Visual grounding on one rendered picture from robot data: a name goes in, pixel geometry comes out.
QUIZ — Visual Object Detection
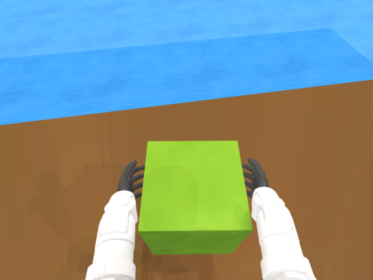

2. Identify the carton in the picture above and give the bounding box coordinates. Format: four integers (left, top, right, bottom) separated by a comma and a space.
138, 141, 253, 254

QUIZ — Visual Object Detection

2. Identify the robot left hand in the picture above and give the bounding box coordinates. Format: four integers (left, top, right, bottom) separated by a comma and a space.
117, 160, 145, 199

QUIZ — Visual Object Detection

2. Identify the robot left forearm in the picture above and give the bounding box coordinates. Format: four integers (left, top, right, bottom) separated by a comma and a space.
85, 190, 138, 280

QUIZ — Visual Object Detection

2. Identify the robot right hand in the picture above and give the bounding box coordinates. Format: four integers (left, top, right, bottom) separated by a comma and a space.
242, 157, 269, 199

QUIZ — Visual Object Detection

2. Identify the robot right forearm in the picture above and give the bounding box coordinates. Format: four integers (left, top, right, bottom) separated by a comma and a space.
251, 187, 316, 280

